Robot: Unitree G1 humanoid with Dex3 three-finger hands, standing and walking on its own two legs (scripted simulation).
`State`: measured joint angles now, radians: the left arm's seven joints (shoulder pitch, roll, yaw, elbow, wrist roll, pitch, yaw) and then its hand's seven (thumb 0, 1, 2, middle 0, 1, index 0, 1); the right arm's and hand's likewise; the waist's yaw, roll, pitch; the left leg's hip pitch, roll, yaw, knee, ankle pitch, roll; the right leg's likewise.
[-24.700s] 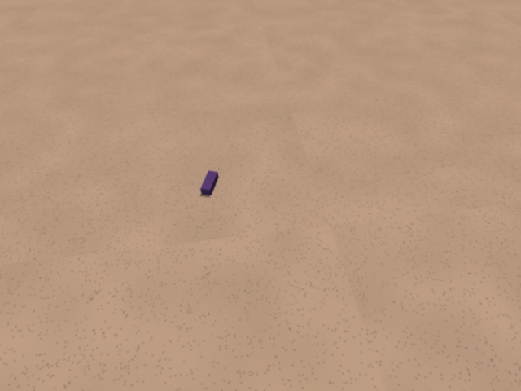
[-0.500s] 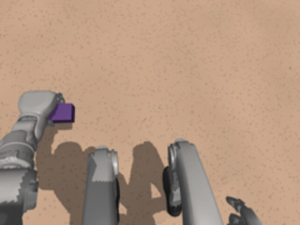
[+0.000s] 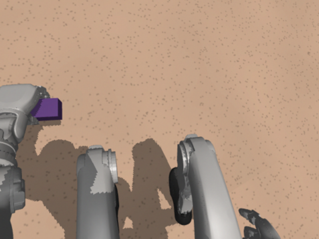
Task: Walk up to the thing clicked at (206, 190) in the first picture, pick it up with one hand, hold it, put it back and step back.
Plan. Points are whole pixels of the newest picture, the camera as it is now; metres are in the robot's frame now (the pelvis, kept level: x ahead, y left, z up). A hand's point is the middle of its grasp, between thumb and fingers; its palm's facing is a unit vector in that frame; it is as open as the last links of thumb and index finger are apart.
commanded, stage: crouch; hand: left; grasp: from above
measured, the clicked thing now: (33, 110) +0.43 +0.32 -0.21
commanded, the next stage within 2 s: lower in 0.26 s
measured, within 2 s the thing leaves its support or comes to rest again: rests again in 1.58 s
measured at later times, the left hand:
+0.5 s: hand (34, 113) +0.43 +0.32 -0.21, palm faces -0.48 -0.06 -0.88, open 8.0 cm
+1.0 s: hand (44, 116) +0.43 +0.32 -0.27, palm faces -0.46 -0.09 -0.88, open 8.0 cm
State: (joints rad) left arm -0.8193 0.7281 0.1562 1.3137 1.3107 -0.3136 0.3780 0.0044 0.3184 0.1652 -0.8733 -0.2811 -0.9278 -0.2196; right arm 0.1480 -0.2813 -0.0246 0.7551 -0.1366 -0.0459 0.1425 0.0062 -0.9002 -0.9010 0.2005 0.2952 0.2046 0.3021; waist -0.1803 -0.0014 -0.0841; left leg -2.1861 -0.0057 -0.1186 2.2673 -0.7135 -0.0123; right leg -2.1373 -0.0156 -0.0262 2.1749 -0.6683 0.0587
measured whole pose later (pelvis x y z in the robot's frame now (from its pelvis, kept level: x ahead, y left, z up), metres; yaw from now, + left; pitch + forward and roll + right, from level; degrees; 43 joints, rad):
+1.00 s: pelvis +0.00 +0.00 -0.07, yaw -3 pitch +32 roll -9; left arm -0.89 0.87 0.23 1.55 1.39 -0.36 0.53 0.00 0.24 0.22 -0.96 -0.20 -1.00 -0.17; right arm 0.08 -0.29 0.06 0.79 -0.22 -0.06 0.17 0.00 -0.90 -0.90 0.20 0.29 0.20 0.30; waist -0.25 -0.06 0.01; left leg -2.35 -0.02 -0.18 2.52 -0.74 -0.03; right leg -2.29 0.01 -0.05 2.39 -0.67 0.07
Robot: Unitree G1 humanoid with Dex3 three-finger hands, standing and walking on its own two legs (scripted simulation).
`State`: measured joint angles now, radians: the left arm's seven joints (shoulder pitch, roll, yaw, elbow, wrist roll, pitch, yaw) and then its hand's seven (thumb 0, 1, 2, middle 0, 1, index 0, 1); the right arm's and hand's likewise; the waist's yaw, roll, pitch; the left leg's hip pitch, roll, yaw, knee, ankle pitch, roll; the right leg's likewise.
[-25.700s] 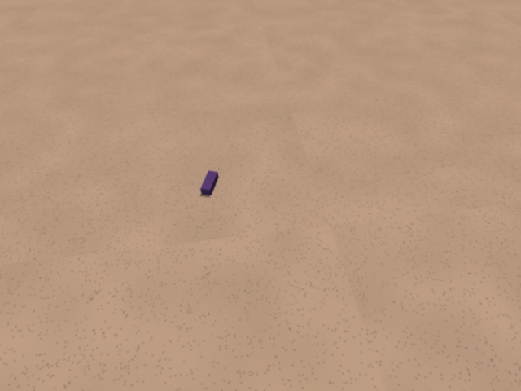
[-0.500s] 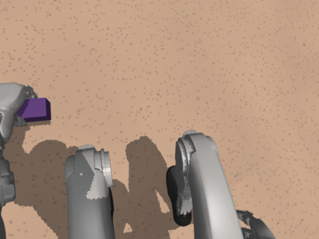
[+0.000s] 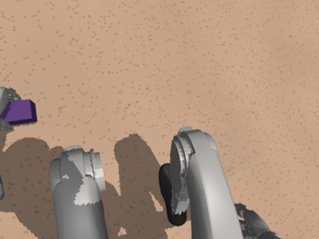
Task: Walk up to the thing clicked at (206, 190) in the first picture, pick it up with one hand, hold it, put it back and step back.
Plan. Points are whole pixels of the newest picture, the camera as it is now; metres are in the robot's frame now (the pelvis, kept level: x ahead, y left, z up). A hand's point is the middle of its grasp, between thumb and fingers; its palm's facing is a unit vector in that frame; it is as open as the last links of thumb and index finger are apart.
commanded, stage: rest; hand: left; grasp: from above
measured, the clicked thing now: (3, 114) +0.42 +0.34 -0.24
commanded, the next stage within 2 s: open in 1.00 s
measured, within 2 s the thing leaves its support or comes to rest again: rests again in 0.58 s
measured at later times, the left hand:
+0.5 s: hand (4, 116) +0.41 +0.34 -0.23, palm faces -0.45 -0.12 -0.89, open 8.0 cm
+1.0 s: hand (5, 116) +0.41 +0.34 -0.24, palm faces -0.45 -0.12 -0.89, open 8.1 cm
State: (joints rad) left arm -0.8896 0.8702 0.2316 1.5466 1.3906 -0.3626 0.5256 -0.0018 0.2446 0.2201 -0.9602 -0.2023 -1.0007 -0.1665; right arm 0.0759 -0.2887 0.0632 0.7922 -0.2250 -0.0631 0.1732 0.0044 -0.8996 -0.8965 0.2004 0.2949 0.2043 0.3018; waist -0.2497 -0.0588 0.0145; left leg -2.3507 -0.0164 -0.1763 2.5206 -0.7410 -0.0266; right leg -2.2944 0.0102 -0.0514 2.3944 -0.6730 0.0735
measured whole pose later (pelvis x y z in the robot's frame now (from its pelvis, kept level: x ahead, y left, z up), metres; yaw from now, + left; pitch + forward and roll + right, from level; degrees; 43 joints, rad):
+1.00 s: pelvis +0.00 +0.01 -0.02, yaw -4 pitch +26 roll -13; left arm -0.92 1.01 0.22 1.72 1.41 -0.35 0.64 -0.01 0.27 0.23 -0.90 -0.27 -0.92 -0.25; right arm 0.04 -0.33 0.20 0.74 -0.30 -0.18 0.26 0.00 -0.90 -0.90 0.20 0.30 0.20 0.30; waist -0.32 -0.12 0.10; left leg -2.36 -0.02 -0.24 2.63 -0.75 -0.01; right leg -2.26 0.04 -0.10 2.44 -0.66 0.09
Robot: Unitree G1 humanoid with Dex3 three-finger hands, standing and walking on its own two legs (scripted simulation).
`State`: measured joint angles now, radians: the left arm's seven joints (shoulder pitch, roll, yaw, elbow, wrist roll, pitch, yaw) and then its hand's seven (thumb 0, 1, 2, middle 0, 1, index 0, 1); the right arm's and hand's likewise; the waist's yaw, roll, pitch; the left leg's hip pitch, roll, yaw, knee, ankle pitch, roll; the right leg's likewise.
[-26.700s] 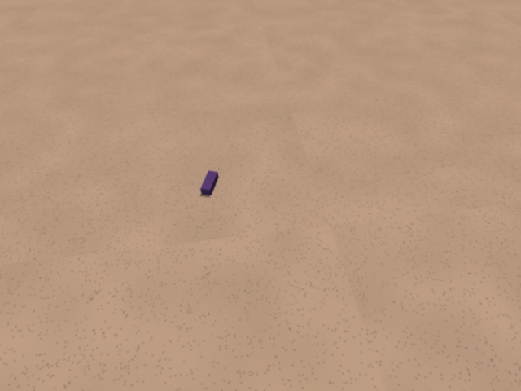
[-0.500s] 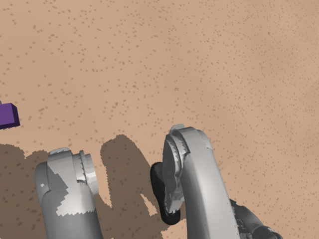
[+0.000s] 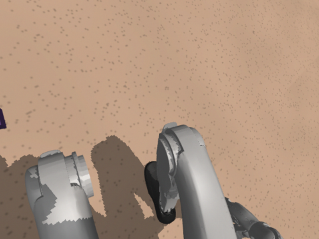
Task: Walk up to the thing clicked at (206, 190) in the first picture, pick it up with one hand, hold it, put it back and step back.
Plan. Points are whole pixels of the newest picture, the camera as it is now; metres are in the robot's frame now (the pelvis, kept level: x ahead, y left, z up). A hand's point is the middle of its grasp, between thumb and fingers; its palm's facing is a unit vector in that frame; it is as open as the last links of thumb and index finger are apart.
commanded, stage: open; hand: left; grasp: from above
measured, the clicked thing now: out of the picture +0.41 +0.36 -0.26
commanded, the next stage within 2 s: withdraw in 0.98 s
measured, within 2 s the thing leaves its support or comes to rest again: neither
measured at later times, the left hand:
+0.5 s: hand out of the picture +0.40 +0.36 -0.22, palm faces -0.43 -0.14 -0.89, open 10.0 cm
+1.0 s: hand out of the picture +0.40 +0.36 -0.22, palm faces -0.44 -0.15 -0.88, open 13.3 cm
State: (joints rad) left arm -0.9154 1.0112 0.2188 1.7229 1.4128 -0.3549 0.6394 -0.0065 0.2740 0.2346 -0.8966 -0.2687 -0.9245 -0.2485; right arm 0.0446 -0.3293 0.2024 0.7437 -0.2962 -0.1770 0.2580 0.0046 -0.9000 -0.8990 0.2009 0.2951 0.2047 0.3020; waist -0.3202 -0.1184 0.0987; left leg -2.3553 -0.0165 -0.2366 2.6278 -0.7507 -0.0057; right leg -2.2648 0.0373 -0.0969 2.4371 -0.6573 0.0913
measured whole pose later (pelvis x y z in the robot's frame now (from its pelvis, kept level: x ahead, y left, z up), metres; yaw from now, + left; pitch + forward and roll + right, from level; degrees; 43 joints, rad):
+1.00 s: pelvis +0.00 +0.00 +0.00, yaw -1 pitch +25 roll -14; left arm -0.93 1.05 0.17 1.72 1.38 -0.39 0.63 0.00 -0.36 0.87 -0.17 -0.94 -0.18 -0.93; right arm 0.04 -0.35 0.24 0.72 -0.30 -0.19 0.26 0.00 -0.89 -0.90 0.20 0.30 0.20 0.30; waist -0.32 -0.13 0.13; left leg -2.34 -0.02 -0.25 2.62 -0.74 -0.01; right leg -2.25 0.04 -0.11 2.42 -0.65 0.09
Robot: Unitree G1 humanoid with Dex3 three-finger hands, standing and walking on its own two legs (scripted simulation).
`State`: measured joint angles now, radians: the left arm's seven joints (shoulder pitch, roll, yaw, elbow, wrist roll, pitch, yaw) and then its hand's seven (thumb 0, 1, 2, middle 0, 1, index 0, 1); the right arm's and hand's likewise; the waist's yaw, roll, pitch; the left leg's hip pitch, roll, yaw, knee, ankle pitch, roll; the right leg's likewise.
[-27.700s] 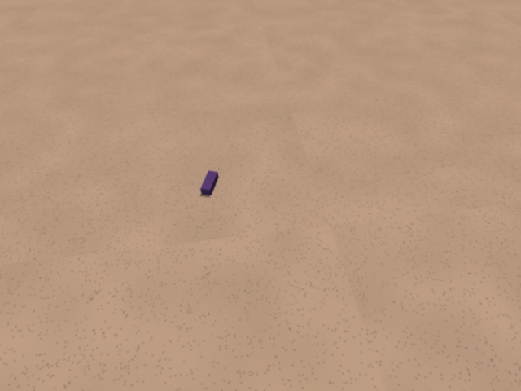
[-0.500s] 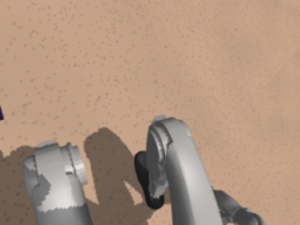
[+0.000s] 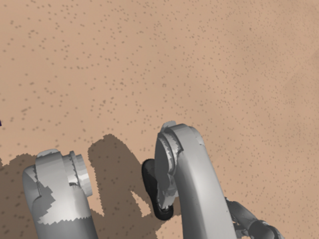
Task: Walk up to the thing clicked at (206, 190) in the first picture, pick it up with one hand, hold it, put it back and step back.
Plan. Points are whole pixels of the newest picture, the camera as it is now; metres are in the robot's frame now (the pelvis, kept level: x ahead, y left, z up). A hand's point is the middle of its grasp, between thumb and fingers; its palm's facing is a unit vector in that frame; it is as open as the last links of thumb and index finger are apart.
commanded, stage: withdraw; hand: left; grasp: from above
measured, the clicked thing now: out of the picture +0.41 +0.37 -0.27
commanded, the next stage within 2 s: home in 0.98 s
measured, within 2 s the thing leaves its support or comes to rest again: neither
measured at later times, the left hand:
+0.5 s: hand out of the picture +0.42 +0.40 -0.11, palm faces -0.33 -0.06 -0.94, open 13.9 cm
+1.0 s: hand out of the picture +0.38 +0.37 -0.11, palm faces -0.46 -0.12 -0.88, open 13.6 cm
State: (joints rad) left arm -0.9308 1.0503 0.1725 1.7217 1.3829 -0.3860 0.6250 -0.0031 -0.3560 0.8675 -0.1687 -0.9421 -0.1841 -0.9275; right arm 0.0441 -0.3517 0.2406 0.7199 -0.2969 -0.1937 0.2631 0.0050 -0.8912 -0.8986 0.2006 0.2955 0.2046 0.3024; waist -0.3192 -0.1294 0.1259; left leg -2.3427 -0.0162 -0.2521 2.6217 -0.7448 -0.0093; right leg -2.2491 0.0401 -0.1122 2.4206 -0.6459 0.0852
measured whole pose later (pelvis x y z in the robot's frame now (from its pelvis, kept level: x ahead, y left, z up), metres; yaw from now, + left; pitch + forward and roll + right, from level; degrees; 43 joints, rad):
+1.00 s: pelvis -0.01 -0.01 +0.04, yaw +5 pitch +30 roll -9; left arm -0.91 0.91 0.15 1.43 1.34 -0.49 0.33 0.00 -0.46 0.98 -0.14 -0.99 -0.14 -1.00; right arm 0.12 -0.34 0.11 0.72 -0.16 0.01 0.14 0.01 -0.91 -0.90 0.20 0.30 0.20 0.30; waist -0.21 -0.03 0.00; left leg -2.30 -0.02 -0.16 2.43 -0.66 -0.01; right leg -2.23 0.00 -0.05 2.30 -0.61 0.06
